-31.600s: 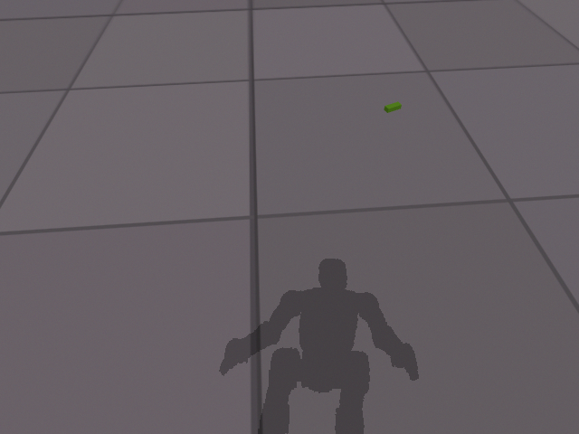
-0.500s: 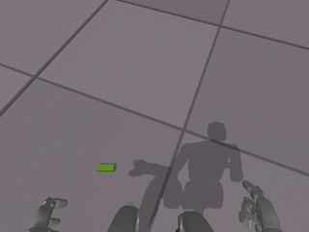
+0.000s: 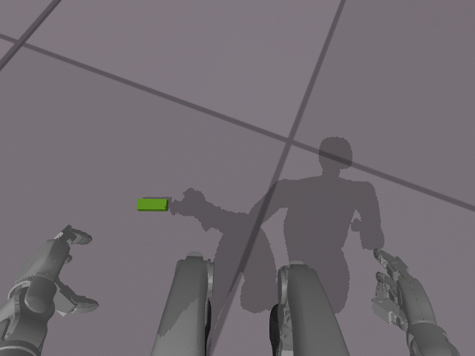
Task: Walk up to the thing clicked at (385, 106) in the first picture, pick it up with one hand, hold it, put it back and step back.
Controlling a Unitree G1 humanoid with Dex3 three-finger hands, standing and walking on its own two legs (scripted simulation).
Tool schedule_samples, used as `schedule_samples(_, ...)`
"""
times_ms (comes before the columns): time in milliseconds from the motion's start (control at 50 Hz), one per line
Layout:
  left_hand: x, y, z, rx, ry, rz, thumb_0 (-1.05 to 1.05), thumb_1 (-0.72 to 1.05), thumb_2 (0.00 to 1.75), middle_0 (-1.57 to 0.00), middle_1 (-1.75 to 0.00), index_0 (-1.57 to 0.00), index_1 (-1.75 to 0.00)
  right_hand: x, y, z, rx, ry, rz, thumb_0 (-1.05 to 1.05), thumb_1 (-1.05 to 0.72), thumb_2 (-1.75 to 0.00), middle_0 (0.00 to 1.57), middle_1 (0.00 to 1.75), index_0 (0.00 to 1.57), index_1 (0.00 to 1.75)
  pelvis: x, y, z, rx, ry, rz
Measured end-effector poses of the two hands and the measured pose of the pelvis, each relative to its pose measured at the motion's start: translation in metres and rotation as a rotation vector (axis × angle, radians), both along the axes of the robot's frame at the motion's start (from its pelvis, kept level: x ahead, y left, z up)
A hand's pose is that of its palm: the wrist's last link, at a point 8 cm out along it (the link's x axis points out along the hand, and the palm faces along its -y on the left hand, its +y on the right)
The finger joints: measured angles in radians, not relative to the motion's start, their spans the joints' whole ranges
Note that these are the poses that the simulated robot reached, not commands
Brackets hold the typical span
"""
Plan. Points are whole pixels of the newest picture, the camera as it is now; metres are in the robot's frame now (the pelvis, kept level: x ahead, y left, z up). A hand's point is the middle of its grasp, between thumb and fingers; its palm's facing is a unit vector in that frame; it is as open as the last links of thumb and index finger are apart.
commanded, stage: rise first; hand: left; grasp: from above
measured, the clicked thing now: (152, 205) +0.46 +0.31 -0.55
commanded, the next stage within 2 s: none
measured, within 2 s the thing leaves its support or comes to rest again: neither
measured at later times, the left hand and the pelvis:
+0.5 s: hand (102, 230) +0.33 +0.35 -0.30, palm faces -0.49 -0.21 -0.85, open 12.9 cm; pelvis -0.05 +0.00 -0.18, yaw -5 degrees
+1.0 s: hand (113, 215) +0.39 +0.37 -0.37, palm faces -0.45 -0.04 -0.89, open 12.4 cm; pelvis -0.05 +0.01 -0.23, yaw -8 degrees
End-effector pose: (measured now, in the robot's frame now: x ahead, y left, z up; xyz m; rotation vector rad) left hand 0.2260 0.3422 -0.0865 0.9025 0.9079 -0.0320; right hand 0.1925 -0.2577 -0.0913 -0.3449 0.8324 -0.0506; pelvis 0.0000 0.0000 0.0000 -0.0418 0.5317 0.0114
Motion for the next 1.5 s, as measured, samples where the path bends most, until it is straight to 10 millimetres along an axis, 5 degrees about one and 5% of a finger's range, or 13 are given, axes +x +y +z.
schedule_samples(220, 0.065, 0.016, -0.084, 0.175, -0.064, -0.272, -0.01, -0.39, 0.85, -0.28, -0.89, -0.28, -0.89, -0.059, -0.015, -0.126, -0.014, 0.233, -0.020, 0.01, -0.94, -0.91, 0.20, 0.30, 0.20, 0.30, -0.031, -0.004, -0.097, -0.019, 0.067, -0.026)
schedule_samples(420, 0.105, 0.020, -0.142, 0.245, -0.120, -0.460, -0.01, -0.34, 0.85, -0.27, -0.85, -0.27, -0.86, -0.138, -0.015, -0.188, -0.038, 0.446, -0.077, 0.01, -0.91, -0.90, 0.20, 0.30, 0.20, 0.30, -0.050, 0.002, -0.160, -0.053, 0.048, -0.047)
schedule_samples(640, 0.133, 0.024, -0.186, 0.322, -0.184, -0.564, 0.00, -0.27, 0.83, -0.29, -0.75, -0.28, -0.76, -0.180, -0.015, -0.211, -0.096, 0.570, -0.105, 0.01, -0.87, -0.89, 0.20, 0.30, 0.20, 0.30, -0.057, 0.009, -0.200, -0.089, 0.019, -0.059)
schedule_samples(1060, 0.170, 0.025, -0.237, 0.406, -0.197, -0.610, 0.00, -0.20, 0.74, -0.37, -0.66, -0.36, -0.67, -0.159, -0.017, -0.239, -0.156, 0.606, -0.055, 0.00, -0.89, -0.90, 0.20, 0.30, 0.20, 0.30, -0.046, 0.010, -0.236, -0.108, 0.019, -0.079)
schedule_samples(1500, 0.191, 0.018, -0.264, 0.381, -0.190, -0.606, 0.00, -0.27, 0.79, -0.33, -0.72, -0.32, -0.73, -0.175, -0.017, -0.244, -0.165, 0.694, -0.050, 0.00, -0.90, -0.90, 0.20, 0.30, 0.20, 0.30, -0.039, 0.010, -0.245, -0.124, 0.023, -0.100)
